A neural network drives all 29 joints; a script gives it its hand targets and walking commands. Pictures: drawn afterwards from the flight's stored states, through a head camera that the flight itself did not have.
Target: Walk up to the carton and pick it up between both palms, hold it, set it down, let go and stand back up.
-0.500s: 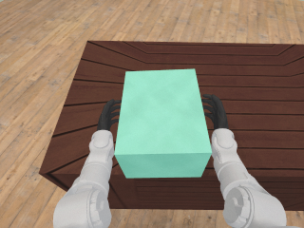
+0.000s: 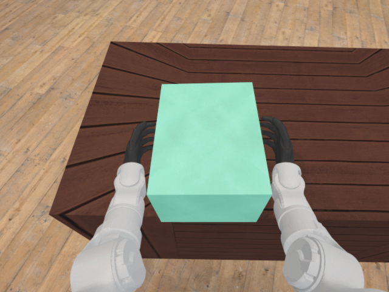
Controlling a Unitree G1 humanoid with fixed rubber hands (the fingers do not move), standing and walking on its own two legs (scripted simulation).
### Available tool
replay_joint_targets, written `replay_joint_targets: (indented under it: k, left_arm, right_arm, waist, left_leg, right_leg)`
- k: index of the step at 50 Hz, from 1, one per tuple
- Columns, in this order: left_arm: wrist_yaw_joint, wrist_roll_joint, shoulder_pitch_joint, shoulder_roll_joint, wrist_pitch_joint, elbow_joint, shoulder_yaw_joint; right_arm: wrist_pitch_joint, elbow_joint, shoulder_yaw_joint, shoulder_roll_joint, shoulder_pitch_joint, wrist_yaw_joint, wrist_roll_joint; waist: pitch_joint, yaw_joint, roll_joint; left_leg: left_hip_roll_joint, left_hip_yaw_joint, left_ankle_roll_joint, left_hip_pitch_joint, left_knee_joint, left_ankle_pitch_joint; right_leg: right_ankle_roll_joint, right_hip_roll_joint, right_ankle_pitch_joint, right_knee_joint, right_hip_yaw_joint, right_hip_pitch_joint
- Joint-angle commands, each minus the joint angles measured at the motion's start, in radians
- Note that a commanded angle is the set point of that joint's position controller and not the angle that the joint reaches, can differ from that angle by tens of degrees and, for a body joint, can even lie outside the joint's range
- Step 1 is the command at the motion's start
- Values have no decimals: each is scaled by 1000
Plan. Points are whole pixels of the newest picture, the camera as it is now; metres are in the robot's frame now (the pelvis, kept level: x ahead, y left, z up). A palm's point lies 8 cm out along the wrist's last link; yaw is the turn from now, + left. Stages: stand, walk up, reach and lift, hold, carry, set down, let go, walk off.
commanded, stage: set down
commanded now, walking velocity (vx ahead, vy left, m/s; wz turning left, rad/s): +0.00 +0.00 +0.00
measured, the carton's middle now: (207, 150) +0.43 -0.01 -0.03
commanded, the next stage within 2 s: none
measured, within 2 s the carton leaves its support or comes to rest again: neither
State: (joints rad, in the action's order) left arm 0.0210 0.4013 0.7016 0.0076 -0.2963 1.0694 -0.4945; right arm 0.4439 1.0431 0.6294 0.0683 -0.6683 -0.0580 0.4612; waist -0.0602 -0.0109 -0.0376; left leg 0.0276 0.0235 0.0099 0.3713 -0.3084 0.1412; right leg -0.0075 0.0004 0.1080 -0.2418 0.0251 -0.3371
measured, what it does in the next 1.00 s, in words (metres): stands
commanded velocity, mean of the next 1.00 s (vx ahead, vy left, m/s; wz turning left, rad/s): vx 0.00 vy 0.00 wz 0.00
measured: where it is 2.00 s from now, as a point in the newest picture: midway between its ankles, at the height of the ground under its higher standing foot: outside the picture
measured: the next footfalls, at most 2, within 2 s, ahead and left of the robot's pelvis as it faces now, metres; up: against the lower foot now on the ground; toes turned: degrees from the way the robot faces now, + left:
none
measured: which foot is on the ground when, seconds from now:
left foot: down 0.00-1.00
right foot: down 0.00-1.00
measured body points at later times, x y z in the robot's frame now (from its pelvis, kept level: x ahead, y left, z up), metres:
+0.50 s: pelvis +0.00 +0.00 +0.00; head +0.08 +0.02 +0.44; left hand +0.41 +0.15 +0.01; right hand +0.39 -0.17 +0.02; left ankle -0.01 +0.12 -0.75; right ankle -0.01 -0.12 -0.75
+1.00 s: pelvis -0.01 +0.00 -0.01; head +0.08 +0.03 +0.43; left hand +0.41 +0.15 -0.01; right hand +0.39 -0.17 +0.00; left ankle -0.01 +0.12 -0.75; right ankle -0.01 -0.12 -0.75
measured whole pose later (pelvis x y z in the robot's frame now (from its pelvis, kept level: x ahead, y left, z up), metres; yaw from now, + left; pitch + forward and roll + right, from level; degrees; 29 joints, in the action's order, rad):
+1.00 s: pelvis -0.01 +0.00 -0.01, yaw -2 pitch +17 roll -1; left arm 0.12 0.24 0.75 -0.07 -0.35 1.22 -0.36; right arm 0.45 1.26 0.39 -0.01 -0.73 -0.09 0.17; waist -0.13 -0.02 -0.05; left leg 0.05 0.06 0.01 0.54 -0.42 0.18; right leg -0.01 -0.02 0.13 -0.34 -0.01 -0.51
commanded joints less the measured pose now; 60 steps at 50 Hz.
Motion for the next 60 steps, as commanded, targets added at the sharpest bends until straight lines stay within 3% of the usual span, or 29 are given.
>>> replay_joint_targets:
  k: [1, 3, 7, 9, 12, 13, 15, 16, 20, 22, 23, 24, 25, 27, 29, 33, 36, 38, 39, 40, 41, 42, 43, 45, 50, 53, 54, 56, 60]
  left_arm:
    - [-67, 55, 469, 488, -45, -62, 194]
    - [-68, 63, 443, 479, -40, -40, 164]
    - [-72, 79, 433, 485, -28, -60, 159]
    - [-62, 62, 448, 477, -36, -87, 187]
    - [-59, 71, 410, 479, -34, -60, 174]
    - [-63, 79, 385, 474, -33, -24, 152]
    - [-65, 88, 400, 449, -36, -54, 146]
    - [-64, 81, 399, 436, -39, -58, 126]
    - [-69, 79, 397, 457, -44, -75, 146]
    - [-69, 80, 362, 446, -35, -58, 137]
    - [-67, 97, 374, 423, -35, -52, 125]
    - [-70, 96, 359, 433, -35, -61, 115]
    - [-68, 100, 370, 421, -39, -75, 117]
    - [-65, 94, 383, 417, -38, -77, 128]
    - [-57, 99, 356, 408, -36, -62, 118]
    - [-48, 110, 346, 382, -24, -92, 104]
    - [-32, 97, 338, 368, -29, -97, 109]
    - [-24, 83, 295, 315, -26, -69, 90]
    - [-11, 82, 313, 245, -26, -78, 57]
    - [1, 68, 295, 207, -29, -64, 72]
    - [15, 56, 304, 159, -33, -75, 72]
    - [33, 38, 326, 90, -39, -74, 71]
    - [48, -13, 313, 43, -49, -66, 89]
    - [78, -98, 363, -14, -72, -43, 142]
    - [124, -287, 485, -146, -135, 111, 249]
    - [124, -358, 500, -191, -157, 200, 289]
    - [121, -394, 522, -198, -160, 236, 304]
    - [108, -449, 526, -226, -178, 293, 333]
    - [88, -511, 544, -282, -194, 353, 408]
  right_arm:
    - [23, 50, -231, 471, -400, 127, 78]
    - [16, 59, -221, 449, -376, 128, 77]
    - [10, 63, -199, 440, -347, 131, 96]
    - [24, 17, -202, 441, -368, 132, 94]
    - [27, 24, -212, 422, -359, 133, 88]
    - [25, 44, -209, 442, -351, 129, 84]
    - [28, 26, -197, 420, -349, 124, 99]
    - [28, 21, -203, 431, -348, 122, 87]
    - [28, 22, -212, 455, -334, 124, 95]
    - [29, 20, -203, 427, -342, 122, 104]
    - [27, 27, -215, 433, -328, 120, 99]
    - [25, 32, -212, 444, -332, 120, 88]
    - [29, 17, -210, 441, -328, 115, 94]
    - [26, 27, -179, 438, -324, 112, 100]
    - [32, 9, -185, 436, -331, 119, 105]
    - [27, 59, -167, 383, -292, 114, 92]
    - [31, 45, -159, 347, -298, 102, 81]
    - [26, 63, -158, 298, -294, 94, 57]
    - [26, 55, -162, 242, -288, 85, 43]
    - [24, 70, -169, 208, -268, 73, 16]
    - [22, 88, -184, 158, -285, 61, -23]
    - [24, 97, -183, 103, -262, 46, -54]
    - [29, 80, -182, 42, -270, 30, -104]
    - [30, 93, -245, -32, -307, 1, -187]
    - [29, 173, -385, -179, -428, -27, -413]
    - [37, 219, -447, -246, -481, -41, -503]
    - [35, 240, -467, -260, -495, -47, -528]
    - [44, 232, -520, -303, -525, -52, -579]
    - [50, 316, -595, -388, -552, -50, -693]
  waist:
    - [-465, -18, 39]
    - [-407, -12, 24]
    - [-400, -19, 38]
    - [-463, -33, 38]
    - [-419, -17, 23]
    - [-399, -21, -9]
    - [-381, -15, 14]
    - [-390, -6, -11]
    - [-394, -24, -6]
    - [-383, -6, -22]
    - [-361, -23, -22]
    - [-372, -1, -40]
    - [-385, -8, -4]
    - [-377, -22, -7]
    - [-352, -11, -20]
    - [-353, -7, 23]
    - [-362, -16, -9]
    - [-336, -19, -17]
    - [-357, 2, 4]
    - [-344, -11, -12]
    - [-365, 8, 16]
    - [-378, -4, 22]
    - [-419, 1, -2]
    - [-493, -8, 22]
    - [-677, 14, 103]
    - [-739, 24, 117]
    - [-753, 8, 101]
    - [-770, 15, 66]
    - [-739, 1, 95]
  left_leg:
    - [0, 81, 33, -176, -15, -267]
    - [-2, 81, 29, -170, 4, -259]
    - [4, 84, 29, -196, 10, -221]
    - [3, 81, 36, -211, -14, -253]
    - [7, 75, 30, -235, -32, -289]
    - [-1, 72, 20, -204, -27, -273]
    - [-3, 92, 22, -181, -8, -258]
    - [-8, 95, 22, -177, -3, -258]
    - [-4, 74, 9, -146, -3, -243]
    - [-6, 81, 3, -151, -6, -241]
    - [-11, 85, -1, -126, 0, -217]
    - [-15, 84, -6, -124, -3, -221]
    - [-18, 87, 1, -103, -1, -219]
    - [-13, 82, 5, -107, 3, -190]
    - [-14, 88, -5, -125, 8, -197]
    - [-2, 85, 5, -165, -1, -230]
    - [-12, 87, 10, -186, -36, -280]
    - [-15, 84, 0, -134, -10, -232]
    - [-9, 90, -4, -127, -14, -215]
    - [-9, 93, -2, -123, -19, -241]
    - [-7, 94, 2, -127, -27, -246]
    - [-7, 97, 4, -106, -41, -265]
    - [-7, 96, 4, -99, -52, -259]
    - [-13, 86, 15, -58, -86, -275]
    - [-5, 60, 53, -64, -215, -328]
    - [-3, 44, 71, -82, -280, -385]
    - [-1, 46, 73, -90, -303, -379]
    - [2, 38, 73, -69, -350, -391]
    - [0, 29, 95, -98, -387, -469]
  right_leg:
    - [0, -4, -343, -66, 52, 241]
    - [-16, -13, -305, -53, 57, 242]
    - [-2, -2, -248, -40, 60, 217]
    - [2, -11, -267, -43, 65, 193]
    - [-3, -15, -289, -53, 73, 167]
    - [-11, -18, -290, -58, 67, 184]
    - [-17, -2, -295, -53, 63, 216]
    - [-23, -12, -314, -64, 63, 225]
    - [-15, -4, -328, -63, 42, 235]
    - [-26, -8, -322, -69, 53, 247]
    - [-22, -7, -321, -54, 52, 254]
    - [-23, -5, -346, -66, 45, 279]
    - [-24, 4, -354, -66, 36, 282]
    - [-23, -2, -307, -61, 48, 266]
    - [-18, -5, -291, -56, 50, 243]
    - [-14, -10, -261, -46, 46, 225]
    - [-12, -12, -285, -53, 58, 165]
    - [-18, -11, -247, -55, 51, 182]
    - [-22, -7, -251, -63, 43, 208]
    - [-22, -9, -287, -65, 43, 188]
    - [-18, -10, -295, -70, 29, 178]
    - [-16, -13, -294, -77, 29, 171]
    - [-22, -18, -310, -92, 28, 162]
    - [-13, -23, -305, -110, 23, 127]
    - [11, -37, -269, -193, -2, -30]
    - [6, -47, -322, -243, -5, -102]
    - [9, -58, -292, -249, 7, -132]
    - [7, -55, -294, -277, 7, -162]
    - [-3, -76, -324, -313, 37, -225]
